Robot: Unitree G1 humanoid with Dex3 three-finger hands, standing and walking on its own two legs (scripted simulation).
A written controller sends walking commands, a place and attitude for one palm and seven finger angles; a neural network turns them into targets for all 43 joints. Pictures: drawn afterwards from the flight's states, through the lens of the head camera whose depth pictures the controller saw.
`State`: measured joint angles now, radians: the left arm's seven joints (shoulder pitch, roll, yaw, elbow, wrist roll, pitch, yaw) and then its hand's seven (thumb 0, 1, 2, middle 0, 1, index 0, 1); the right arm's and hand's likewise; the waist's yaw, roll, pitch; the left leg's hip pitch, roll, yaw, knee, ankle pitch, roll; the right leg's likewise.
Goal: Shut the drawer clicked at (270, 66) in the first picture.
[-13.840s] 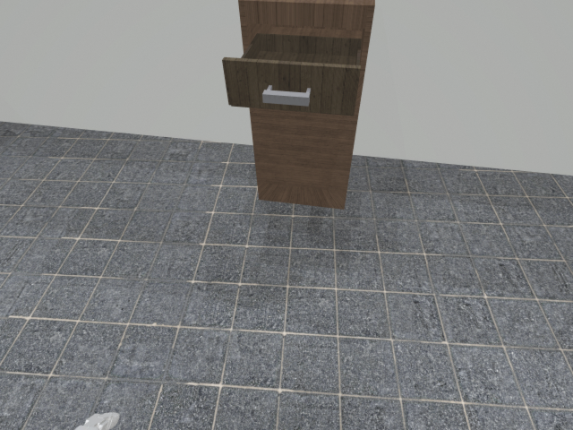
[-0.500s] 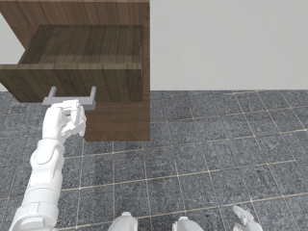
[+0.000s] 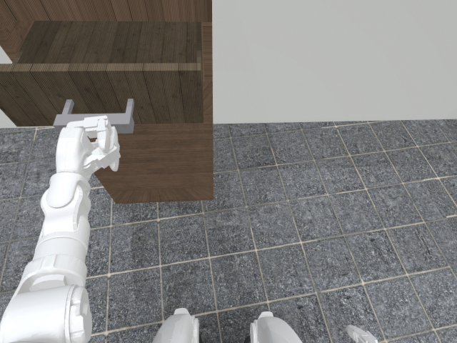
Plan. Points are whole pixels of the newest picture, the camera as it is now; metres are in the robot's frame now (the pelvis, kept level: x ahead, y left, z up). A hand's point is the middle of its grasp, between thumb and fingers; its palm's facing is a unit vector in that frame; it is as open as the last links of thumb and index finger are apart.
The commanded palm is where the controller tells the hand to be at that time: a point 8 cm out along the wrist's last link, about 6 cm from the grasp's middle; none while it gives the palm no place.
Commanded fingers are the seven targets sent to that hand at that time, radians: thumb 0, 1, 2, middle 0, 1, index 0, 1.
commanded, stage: push the drawer shut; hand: left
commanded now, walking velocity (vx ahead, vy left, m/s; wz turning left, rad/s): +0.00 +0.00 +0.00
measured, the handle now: (97, 114) +0.51 +0.24 +0.06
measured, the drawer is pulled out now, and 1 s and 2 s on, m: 0.14 0.03 0.00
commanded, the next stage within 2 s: pull the fist back off the drawer in 1.60 s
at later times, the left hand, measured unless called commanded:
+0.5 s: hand (122, 119) +0.50 +0.19 +0.06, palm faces +0.04 -1.00 -0.03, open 3.1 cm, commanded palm +0.48 +0.24 +0.06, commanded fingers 0.00 0.90 0.90 -1.40 -1.60 -1.40 -1.60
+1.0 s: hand (122, 102) +0.54 +0.20 +0.07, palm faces +0.04 -1.00 -0.03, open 3.3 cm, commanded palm +0.53 +0.24 +0.06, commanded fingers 0.00 0.90 0.90 -1.40 -1.60 -1.40 -1.60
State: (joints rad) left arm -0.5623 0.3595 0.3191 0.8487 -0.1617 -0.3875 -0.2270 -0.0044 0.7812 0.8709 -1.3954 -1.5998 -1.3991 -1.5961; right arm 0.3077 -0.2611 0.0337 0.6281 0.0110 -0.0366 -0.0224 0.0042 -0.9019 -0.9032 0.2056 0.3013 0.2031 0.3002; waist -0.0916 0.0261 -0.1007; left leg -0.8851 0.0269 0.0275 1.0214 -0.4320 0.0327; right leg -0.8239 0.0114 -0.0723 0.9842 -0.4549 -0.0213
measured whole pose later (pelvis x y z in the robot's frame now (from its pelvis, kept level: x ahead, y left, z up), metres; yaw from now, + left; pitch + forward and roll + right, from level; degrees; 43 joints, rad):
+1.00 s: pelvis +0.01 +0.00 -0.01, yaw -1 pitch +23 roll -4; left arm -0.97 0.57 0.44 1.23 -0.03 -0.39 -0.21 0.04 0.79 0.88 -1.40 -1.60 -1.40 -1.60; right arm 0.38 -0.27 0.06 0.63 -0.03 0.06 0.01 0.00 -0.90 -0.90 0.21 0.30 0.20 0.30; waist -0.20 0.04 -0.10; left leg -1.04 0.05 0.01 1.09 -0.46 0.04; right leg -0.96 0.04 -0.08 1.01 -0.46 -0.02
